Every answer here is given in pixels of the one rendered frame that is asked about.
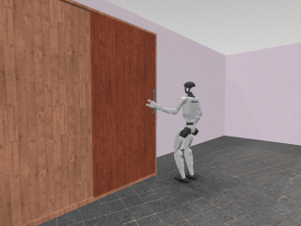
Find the robot left upper arm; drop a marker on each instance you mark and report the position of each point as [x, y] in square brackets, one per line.
[182, 101]

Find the robot right upper arm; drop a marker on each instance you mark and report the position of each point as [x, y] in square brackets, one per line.
[199, 113]

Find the wardrobe door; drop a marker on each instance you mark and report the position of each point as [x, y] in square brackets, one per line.
[46, 158]
[123, 77]

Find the right robot forearm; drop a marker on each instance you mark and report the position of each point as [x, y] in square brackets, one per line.
[196, 119]

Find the handle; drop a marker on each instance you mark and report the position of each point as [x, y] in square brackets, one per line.
[154, 99]

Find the robot right shin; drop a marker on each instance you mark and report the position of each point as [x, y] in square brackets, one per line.
[189, 162]

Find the left robot thigh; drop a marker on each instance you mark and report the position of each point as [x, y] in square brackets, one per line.
[179, 138]

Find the robot left hand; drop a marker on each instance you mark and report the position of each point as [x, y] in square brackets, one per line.
[152, 104]

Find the left robot forearm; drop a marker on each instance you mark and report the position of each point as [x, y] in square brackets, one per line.
[165, 109]

